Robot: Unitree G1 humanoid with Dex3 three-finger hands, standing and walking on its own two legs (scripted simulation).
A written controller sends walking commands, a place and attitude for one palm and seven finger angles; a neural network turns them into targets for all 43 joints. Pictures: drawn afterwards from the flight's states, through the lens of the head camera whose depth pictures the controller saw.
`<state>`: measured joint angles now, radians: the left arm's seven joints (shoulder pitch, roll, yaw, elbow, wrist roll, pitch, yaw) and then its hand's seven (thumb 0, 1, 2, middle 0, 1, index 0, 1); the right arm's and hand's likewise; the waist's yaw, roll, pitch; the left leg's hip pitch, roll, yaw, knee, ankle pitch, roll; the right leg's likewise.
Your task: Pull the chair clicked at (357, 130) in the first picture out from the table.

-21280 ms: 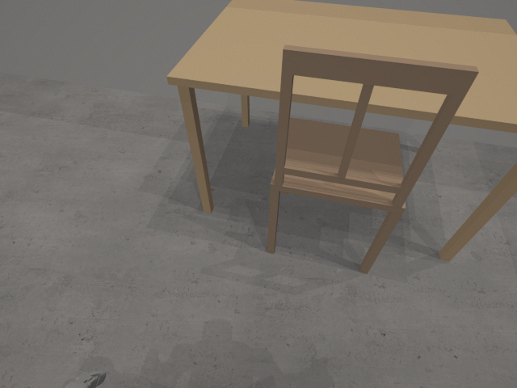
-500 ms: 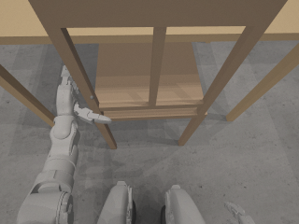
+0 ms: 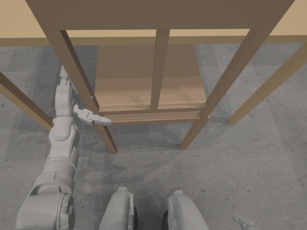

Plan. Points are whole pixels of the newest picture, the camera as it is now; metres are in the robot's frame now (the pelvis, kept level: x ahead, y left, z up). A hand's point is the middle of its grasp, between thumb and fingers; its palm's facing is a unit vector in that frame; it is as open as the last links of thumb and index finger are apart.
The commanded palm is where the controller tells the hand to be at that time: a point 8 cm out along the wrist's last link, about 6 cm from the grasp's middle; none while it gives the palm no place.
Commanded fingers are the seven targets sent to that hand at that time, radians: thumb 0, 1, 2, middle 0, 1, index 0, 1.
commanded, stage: hook a spindle and tug to test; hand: left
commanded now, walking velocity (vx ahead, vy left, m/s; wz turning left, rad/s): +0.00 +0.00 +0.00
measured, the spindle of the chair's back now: (157, 78) +0.49 -0.01 +0.05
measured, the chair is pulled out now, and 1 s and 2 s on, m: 0.00 0.00 0.04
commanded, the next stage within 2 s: step backward, pulling the chair out in 1.54 s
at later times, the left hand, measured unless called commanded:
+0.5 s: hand (90, 98) +0.44 +0.16 +0.02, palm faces +0.07 -1.00 -0.03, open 14.2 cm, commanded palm +0.42 +0.19 +0.02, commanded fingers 0.00 0.00 0.52 -0.48 -1.40 -0.48 -1.40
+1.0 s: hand (91, 97) +0.44 +0.16 +0.03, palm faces +0.07 -1.00 -0.01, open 6.0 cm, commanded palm +0.41 +0.19 +0.02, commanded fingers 0.00 0.90 0.90 -0.50 -1.45 -0.50 -1.45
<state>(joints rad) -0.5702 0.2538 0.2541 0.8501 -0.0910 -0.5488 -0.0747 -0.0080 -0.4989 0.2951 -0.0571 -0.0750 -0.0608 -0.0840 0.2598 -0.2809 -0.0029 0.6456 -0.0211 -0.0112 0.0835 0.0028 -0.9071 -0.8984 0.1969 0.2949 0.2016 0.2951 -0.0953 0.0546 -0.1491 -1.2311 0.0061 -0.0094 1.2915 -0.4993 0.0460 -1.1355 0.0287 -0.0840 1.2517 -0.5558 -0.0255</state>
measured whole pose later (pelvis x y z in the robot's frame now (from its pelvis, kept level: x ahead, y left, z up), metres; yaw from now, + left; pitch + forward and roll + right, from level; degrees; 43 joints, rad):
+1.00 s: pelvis +0.01 +0.01 +0.00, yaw +0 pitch +25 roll -4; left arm -0.52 0.22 0.23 0.80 -0.11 -0.53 -0.04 0.02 0.62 0.77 -0.42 -1.40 -0.40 -1.42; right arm 0.25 -0.27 -0.01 0.63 -0.02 0.01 0.10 0.00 -0.91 -0.90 0.20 0.29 0.20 0.30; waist -0.09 0.05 -0.16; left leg -1.21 0.00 0.00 1.28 -0.51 0.05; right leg -1.12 0.03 -0.07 1.24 -0.56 -0.02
